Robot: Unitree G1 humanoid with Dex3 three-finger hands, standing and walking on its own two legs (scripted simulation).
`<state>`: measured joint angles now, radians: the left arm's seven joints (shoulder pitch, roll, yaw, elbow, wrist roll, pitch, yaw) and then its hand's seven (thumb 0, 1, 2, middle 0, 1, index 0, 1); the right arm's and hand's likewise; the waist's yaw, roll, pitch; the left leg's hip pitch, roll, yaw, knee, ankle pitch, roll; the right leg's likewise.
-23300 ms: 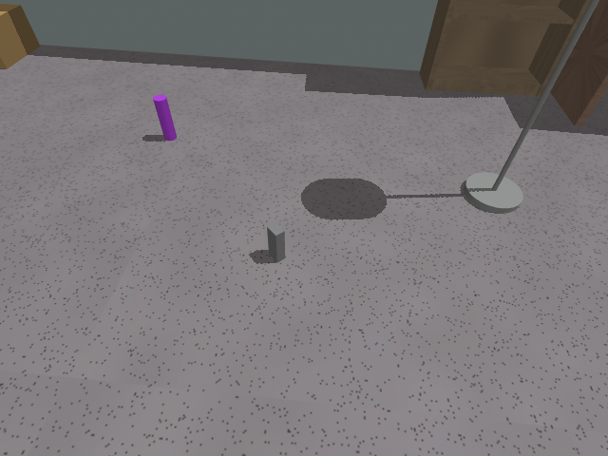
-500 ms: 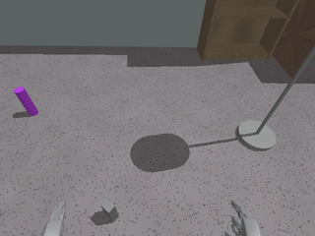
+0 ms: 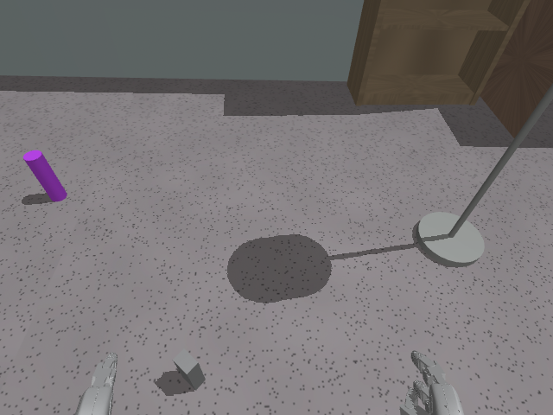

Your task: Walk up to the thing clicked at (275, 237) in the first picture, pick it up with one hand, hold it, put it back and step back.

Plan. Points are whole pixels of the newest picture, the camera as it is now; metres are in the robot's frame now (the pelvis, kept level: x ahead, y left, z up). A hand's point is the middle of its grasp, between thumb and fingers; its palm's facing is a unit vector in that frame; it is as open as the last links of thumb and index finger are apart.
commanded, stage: home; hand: left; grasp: from the side
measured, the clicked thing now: (190, 370) +0.40 +0.23 -0.64
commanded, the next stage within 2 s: stand in 1.14 s
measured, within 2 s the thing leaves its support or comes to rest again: neither
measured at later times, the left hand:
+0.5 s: hand out of the picture +0.15 +0.18 -0.06, palm faces +0.09 -0.95 -0.28, open 17.3 cm
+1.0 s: hand out of the picture +0.16 +0.19 -0.06, palm faces +0.09 -0.95 -0.28, open 17.4 cm
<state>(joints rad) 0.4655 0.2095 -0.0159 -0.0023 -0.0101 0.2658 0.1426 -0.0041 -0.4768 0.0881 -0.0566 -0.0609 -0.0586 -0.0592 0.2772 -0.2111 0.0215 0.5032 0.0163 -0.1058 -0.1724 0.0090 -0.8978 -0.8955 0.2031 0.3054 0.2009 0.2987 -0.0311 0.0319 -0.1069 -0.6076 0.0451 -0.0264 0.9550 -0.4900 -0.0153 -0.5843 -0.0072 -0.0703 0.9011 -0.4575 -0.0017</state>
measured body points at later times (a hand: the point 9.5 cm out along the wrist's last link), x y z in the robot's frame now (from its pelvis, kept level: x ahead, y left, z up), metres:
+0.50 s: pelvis -0.01 +0.00 +0.00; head +0.01 +0.00 +0.45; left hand +0.15 +0.23 -0.04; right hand +0.15 -0.24 -0.07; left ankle -0.01 +0.13 -0.69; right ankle +0.00 -0.12 -0.69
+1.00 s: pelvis -0.01 +0.01 +0.00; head +0.02 +0.01 +0.45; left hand +0.15 +0.24 -0.04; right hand +0.15 -0.23 -0.07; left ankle -0.01 +0.13 -0.69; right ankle +0.00 -0.12 -0.69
